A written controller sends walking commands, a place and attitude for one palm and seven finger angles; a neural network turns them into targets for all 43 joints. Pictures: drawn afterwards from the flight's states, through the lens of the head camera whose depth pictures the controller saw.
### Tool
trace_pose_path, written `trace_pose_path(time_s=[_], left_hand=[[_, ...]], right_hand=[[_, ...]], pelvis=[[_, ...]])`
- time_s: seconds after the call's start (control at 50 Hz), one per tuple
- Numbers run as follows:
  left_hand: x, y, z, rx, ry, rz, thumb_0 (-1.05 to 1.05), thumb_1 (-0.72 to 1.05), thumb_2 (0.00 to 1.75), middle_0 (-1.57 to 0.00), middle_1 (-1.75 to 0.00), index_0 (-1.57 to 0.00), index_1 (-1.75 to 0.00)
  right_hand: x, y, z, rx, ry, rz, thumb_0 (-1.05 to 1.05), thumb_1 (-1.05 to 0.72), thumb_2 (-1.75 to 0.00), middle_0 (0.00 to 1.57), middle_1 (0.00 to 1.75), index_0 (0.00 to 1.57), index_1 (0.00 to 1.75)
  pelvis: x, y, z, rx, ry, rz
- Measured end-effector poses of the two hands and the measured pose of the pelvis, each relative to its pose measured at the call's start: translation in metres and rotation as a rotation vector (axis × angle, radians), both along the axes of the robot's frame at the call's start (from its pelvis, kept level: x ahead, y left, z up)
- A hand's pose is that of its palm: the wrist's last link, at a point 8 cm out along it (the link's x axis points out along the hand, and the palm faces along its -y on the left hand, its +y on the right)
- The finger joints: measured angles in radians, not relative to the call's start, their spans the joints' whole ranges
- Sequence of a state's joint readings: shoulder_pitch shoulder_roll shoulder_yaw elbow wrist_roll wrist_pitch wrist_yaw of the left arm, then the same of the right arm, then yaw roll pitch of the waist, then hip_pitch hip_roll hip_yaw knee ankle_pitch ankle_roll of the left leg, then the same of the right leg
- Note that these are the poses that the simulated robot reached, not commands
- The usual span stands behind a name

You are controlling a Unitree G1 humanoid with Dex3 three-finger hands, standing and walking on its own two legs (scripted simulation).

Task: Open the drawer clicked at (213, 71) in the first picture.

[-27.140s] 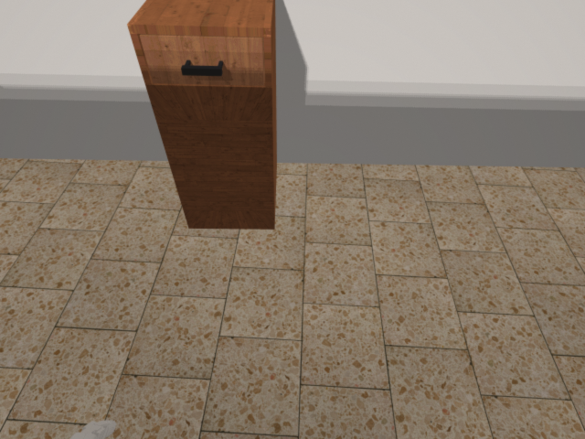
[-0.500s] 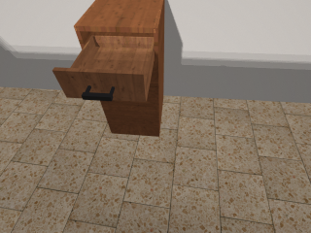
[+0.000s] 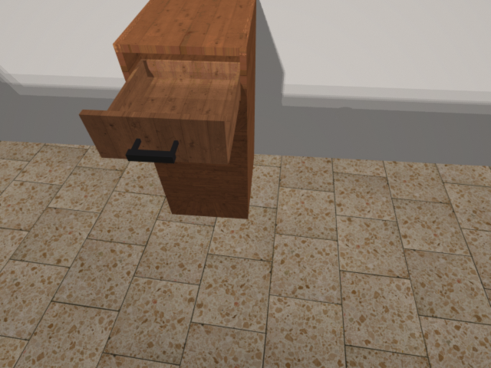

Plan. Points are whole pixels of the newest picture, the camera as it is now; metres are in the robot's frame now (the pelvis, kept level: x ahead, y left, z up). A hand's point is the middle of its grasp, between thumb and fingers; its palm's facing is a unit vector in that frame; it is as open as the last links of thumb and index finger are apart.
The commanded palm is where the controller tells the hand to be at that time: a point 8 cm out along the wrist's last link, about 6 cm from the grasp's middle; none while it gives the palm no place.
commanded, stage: look to check the result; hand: left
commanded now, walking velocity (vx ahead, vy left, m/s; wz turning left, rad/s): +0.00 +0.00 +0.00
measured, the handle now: (153, 150) +0.58 +0.25 -0.01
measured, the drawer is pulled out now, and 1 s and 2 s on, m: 0.30 0.30 0.30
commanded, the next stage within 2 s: stand and wait in 0.58 s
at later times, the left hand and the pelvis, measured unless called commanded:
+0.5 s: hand out of the picture +0.02 +0.17 -0.17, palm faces +0.03 -0.98 -0.21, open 7.4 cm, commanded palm none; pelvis +0.01 -0.01 +0.00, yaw +0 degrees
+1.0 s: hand out of the picture +0.05 +0.17 -0.17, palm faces +0.02 -0.97 -0.23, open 7.4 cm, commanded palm none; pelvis +0.03 -0.01 +0.00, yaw +0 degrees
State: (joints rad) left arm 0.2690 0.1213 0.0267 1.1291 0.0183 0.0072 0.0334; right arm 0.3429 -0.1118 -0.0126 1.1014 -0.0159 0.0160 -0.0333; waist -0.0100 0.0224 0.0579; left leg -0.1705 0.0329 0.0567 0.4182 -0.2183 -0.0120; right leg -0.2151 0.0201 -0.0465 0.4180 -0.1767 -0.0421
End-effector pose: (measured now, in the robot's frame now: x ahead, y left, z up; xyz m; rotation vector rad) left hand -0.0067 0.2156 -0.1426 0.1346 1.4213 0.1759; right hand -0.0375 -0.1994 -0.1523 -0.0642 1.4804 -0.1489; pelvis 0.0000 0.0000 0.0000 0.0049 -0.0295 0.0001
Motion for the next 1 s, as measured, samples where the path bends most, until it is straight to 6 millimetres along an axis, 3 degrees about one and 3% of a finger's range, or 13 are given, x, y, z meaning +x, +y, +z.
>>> trace_pose_path(time_s=[0.26,1.0], left_hand=[[0.006,-0.004,0.001,0.002,0.011,-0.005,0.01,0.91,0.89,-0.2,-0.3,-0.2,-0.3],[0.054,0.002,0.006,0.032,-0.048,-0.033,0.01,0.91,0.89,-0.2,-0.3,-0.2,-0.3]], right_hand=[[0.015,-0.006,0.0,-0.004,-0.013,0.003,0.0,-0.91,-0.9,0.2,0.3,0.2,0.3],[0.054,-0.034,0.003,-0.044,-0.039,0.024,0.0,-0.91,-0.9,0.2,0.3,0.2,0.3]], pelvis=[[0.006,-0.003,0.001,0.0,-0.001,-0.003],[0.027,-0.013,0.003,-0.002,0.005,-0.001]])
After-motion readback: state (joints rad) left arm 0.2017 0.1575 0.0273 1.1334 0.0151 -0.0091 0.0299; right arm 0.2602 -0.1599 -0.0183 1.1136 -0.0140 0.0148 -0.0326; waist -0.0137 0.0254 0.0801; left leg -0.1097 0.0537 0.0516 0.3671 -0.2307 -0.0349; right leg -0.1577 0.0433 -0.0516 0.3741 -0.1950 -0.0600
